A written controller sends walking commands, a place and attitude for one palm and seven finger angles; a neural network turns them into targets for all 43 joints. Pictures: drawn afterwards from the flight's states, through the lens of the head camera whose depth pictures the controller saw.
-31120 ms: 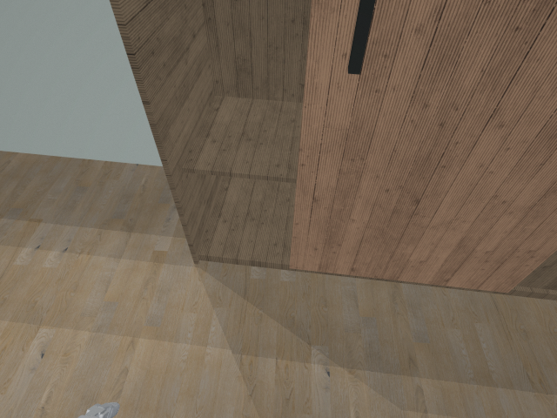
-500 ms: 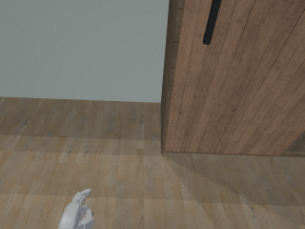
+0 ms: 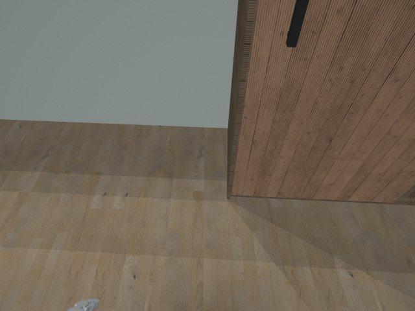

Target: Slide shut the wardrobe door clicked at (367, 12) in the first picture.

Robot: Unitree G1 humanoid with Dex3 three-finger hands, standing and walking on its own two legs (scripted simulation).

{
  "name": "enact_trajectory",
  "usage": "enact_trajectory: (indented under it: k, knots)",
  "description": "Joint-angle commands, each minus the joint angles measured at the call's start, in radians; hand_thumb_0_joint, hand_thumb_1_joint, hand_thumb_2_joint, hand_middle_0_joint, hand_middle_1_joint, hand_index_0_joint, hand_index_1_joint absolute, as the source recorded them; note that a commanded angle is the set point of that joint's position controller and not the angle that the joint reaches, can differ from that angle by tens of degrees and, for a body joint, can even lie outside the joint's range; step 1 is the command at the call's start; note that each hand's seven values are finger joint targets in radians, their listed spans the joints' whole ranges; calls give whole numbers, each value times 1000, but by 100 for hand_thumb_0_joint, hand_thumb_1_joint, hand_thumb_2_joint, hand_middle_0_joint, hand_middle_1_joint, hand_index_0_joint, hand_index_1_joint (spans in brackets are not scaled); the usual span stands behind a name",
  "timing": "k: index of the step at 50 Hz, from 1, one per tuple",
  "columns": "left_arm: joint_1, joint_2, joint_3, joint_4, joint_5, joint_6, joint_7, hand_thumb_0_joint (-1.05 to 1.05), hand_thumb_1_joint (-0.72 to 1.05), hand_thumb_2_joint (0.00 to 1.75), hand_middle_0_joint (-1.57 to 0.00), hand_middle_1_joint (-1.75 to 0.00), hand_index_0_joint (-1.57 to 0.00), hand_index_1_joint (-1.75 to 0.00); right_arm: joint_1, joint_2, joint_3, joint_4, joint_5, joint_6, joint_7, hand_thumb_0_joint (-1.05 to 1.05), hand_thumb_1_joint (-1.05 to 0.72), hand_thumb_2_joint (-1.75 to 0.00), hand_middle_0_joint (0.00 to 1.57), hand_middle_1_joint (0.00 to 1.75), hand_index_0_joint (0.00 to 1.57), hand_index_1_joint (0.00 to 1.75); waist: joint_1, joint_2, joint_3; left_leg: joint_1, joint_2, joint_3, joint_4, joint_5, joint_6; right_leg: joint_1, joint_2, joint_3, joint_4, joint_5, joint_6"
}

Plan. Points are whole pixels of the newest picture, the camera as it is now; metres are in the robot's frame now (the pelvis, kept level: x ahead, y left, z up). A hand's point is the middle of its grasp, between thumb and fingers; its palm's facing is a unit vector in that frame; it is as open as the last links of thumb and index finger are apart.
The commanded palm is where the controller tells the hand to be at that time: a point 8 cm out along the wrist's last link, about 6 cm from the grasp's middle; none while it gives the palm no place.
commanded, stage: let the arm hang, fingers relaxed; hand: right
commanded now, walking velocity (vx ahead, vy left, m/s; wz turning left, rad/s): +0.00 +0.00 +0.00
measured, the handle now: (298, 5) +0.76 -0.16 +0.24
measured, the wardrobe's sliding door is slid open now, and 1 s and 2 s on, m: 0.00 0.00 0.00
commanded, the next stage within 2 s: look to check the result in 0.78 s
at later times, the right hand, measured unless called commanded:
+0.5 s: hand out of the picture +0.05 -0.22 -0.15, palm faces -0.02 +0.95 -0.32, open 7.3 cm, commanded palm none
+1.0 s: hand out of the picture +0.05 -0.18 -0.16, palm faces -0.02 +0.97 -0.24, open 7.3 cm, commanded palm none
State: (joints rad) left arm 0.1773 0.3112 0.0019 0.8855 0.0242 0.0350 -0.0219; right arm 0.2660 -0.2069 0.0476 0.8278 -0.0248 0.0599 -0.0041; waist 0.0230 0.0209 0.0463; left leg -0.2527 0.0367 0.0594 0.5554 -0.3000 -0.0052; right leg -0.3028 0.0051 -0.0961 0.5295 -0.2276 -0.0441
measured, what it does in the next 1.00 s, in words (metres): stands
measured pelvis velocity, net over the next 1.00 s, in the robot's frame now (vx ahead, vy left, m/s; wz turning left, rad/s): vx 0.04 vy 0.01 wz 0.01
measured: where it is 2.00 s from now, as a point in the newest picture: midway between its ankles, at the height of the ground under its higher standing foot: outside the picture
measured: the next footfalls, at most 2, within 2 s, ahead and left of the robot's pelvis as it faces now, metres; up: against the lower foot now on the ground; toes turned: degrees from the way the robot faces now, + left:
none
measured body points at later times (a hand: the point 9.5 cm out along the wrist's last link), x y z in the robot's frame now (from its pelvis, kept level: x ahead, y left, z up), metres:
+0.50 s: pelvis +0.01 +0.00 +0.01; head +0.03 +0.02 +0.46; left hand +0.05 +0.24 -0.15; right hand +0.05 -0.27 -0.13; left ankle +0.00 +0.12 -0.73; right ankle +0.04 -0.09 -0.73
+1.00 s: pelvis +0.04 +0.01 +0.01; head +0.06 +0.01 +0.46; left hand +0.04 +0.24 -0.15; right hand +0.05 -0.23 -0.14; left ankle +0.00 +0.12 -0.73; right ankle +0.04 -0.09 -0.73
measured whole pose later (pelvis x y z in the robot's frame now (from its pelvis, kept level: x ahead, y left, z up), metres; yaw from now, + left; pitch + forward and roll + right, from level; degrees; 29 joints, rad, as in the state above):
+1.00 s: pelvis +0.04 +0.01 +0.01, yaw +0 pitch -1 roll +0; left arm 0.22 0.19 0.00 1.15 0.02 0.02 0.01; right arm 0.22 -0.19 0.00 1.15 -0.02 0.00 -0.04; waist 0.01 -0.01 0.05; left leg -0.09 0.02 0.06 0.34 -0.24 0.00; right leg -0.15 0.00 -0.09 0.35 -0.19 -0.03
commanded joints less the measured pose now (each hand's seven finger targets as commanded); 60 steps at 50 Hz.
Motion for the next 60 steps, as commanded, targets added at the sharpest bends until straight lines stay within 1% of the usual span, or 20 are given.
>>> enact_trajectory:
  k: [1, 2, 3, 4, 7, 10, 15, 18, 19, 26, 35, 37, 43, 44, 47, 54, 55, 58, 59, 60]
  knots:
    - [-43, 99, 21, -18, -2, -21, 15, 0, 90, 90, -20, -30, -20, -30, -21, -219, -68, 14, 3, -63, -19, 0, -90, -90, 20, 30, 20, 30, -20, -141, -81, 33, 87, -126, -190, 21, 40, 64, -114, 159, -187, -24, 14]
    - [-33, 92, 20, 0, -3, -20, 18, 0, 90, 90, -20, -30, -20, -30, -18, -211, -67, 45, 5, -65, -19, 0, -90, -90, 20, 30, 20, 30, -18, -150, -83, 39, 84, -125, -201, 21, 40, 71, -116, 160, -194, -32, 16]
    - [-24, 94, 25, 17, -1, -22, 22, 0, 90, 90, -20, -30, -20, -30, -8, -204, -76, 71, 5, -67, -20, 0, -90, -90, 20, 30, 20, 30, -22, -185, -100, 60, 85, -121, -205, 52, 45, 81, -121, 159, -192, -15, 13]
    - [-18, 98, 27, 26, -6, -22, 24, 0, 90, 90, -20, -30, -20, -30, -1, -212, -76, 97, 5, -72, -21, 0, -90, -90, 20, 30, 20, 30, -24, -144, -114, 74, 86, -118, -218, 85, 44, 101, -123, 159, -177, 23, 12]
    - [11, 87, 28, 76, -8, -22, 32, 0, 90, 90, -20, -30, -20, -30, -13, -195, -69, 157, 9, -72, -21, 0, -90, -90, 20, 30, 20, 30, -14, -128, -97, 70, 88, -114, -242, 82, 46, 115, -131, 158, -192, 21, 16]
    - [22, 82, 29, 111, -10, -21, 36, 0, 90, 90, -20, -30, -20, -30, -17, -183, -65, 205, 9, -70, -23, 0, -90, -90, 20, 30, 20, 30, -14, -58, -54, 55, 86, -102, -258, 79, 43, 117, -138, 160, -208, 27, 15]
    - [41, 71, 27, 158, -9, -21, 37, 0, 90, 90, -20, -30, -20, -30, -22, -172, -62, 255, 8, -68, -28, 0, -90, -90, 20, 30, 20, 30, -13, 1, -16, 42, 85, -97, -270, 67, 36, 126, -140, 155, -229, 29, 14]
    - [43, 65, 26, 178, -8, -23, 37, 0, 90, 90, -20, -30, -20, -30, -26, -172, -63, 267, 7, -69, -30, 0, -90, -90, 20, 30, 20, 30, -16, 28, -13, 44, 86, -98, -270, 85, 32, 136, -139, 149, -236, 52, 13]
    - [48, 62, 27, 182, -8, -23, 36, 0, 90, 90, -20, -30, -20, -30, -20, -172, -62, 269, 6, -72, -32, 0, -90, -90, 20, 30, 20, 30, -17, 37, -38, 59, 86, -100, -269, 105, 32, 147, -138, 143, -224, 80, 12]
    - [32, 22, 16, 210, -5, -25, 33, 0, 90, 90, -20, -30, -20, -30, -37, -152, -60, 275, 6, -71, -37, 0, -90, -90, 20, 30, 20, 30, -20, 3, -1, 60, 90, -98, -264, 131, 24, 147, -132, 134, -243, 117, 19]
    - [44, 0, 14, 226, -5, -34, 38, 0, 90, 90, -20, -30, -20, -30, -35, -132, -64, 274, 7, -78, -41, 0, -90, -90, 20, 30, 20, 30, -19, -19, -40, 114, 96, -94, -251, 258, 24, 180, -132, 120, -227, 232, 26]
    - [44, -3, 13, 227, -5, -35, 40, 0, 90, 90, -20, -30, -20, -30, -32, -126, -64, 274, 8, -78, -42, 0, -90, -90, 20, 30, 20, 30, -20, -39, -24, 113, 96, -93, -256, 256, 24, 181, -131, 120, -230, 238, 26]
    - [57, -7, 14, 233, -6, -34, 45, 0, 90, 90, -20, -30, -20, -30, -20, -117, -67, 284, 8, -78, -41, 0, -90, -90, 20, 30, 20, 30, -17, -49, -16, 118, 95, -91, -269, 246, 28, 186, -130, 116, -230, 222, 28]
    - [61, -1, 18, 228, -8, -34, 45, 0, 90, 90, -20, -30, -20, -30, -11, -123, -68, 283, 8, -81, -41, 0, -90, -90, 20, 30, 20, 30, -18, -23, -37, 126, 94, -91, -270, 262, 28, 197, -132, 117, -219, 230, 26]
    - [62, 0, 17, 232, -7, -34, 48, 0, 90, 90, -20, -30, -20, -30, -12, -118, -67, 287, 9, -80, -41, 0, -90, -90, 20, 30, 20, 30, -16, -23, -25, 124, 95, -89, -269, 274, 29, 198, -131, 116, -220, 233, 25]
    - [64, 16, 23, 228, -9, -34, 50, 0, 90, 90, -20, -30, -20, -30, -3, -131, -70, 289, 8, -82, -42, 0, -90, -90, 20, 30, 20, 30, -15, -13, -49, 133, 94, -91, -269, 297, 32, 223, -135, 114, -210, 254, 21]
    - [54, 14, 22, 229, -8, -33, 49, 0, 90, 90, -20, -30, -20, -30, -9, -130, -69, 291, 8, -80, -41, 0, -90, -90, 20, 30, 20, 30, -15, -19, -19, 117, 96, -90, -271, 283, 31, 215, -135, 112, -217, 242, 22]
    - [53, 17, 21, 231, -8, -33, 49, 0, 90, 90, -20, -30, -20, -30, -10, -133, -69, 292, 7, -79, -40, 0, -90, -90, 20, 30, 20, 30, -15, -19, -10, 116, 93, -94, -275, 266, 32, 211, -136, 114, -227, 230, 21]
    - [53, 28, 24, 227, -9, -33, 49, 0, 90, 90, -20, -30, -20, -30, -6, -141, -71, 290, 6, -82, -40, 0, -90, -90, 20, 30, 20, 30, -16, -1, -35, 127, 92, -95, -275, 279, 32, 221, -138, 115, -218, 236, 20]
    - [43, 27, 23, 228, -8, -33, 49, 0, 90, 90, -20, -30, -20, -30, -15, -140, -69, 292, 7, -81, -40, 0, -90, -90, 20, 30, 20, 30, -15, -8, -15, 116, 94, -97, -276, 273, 32, 216, -137, 114, -224, 228, 20]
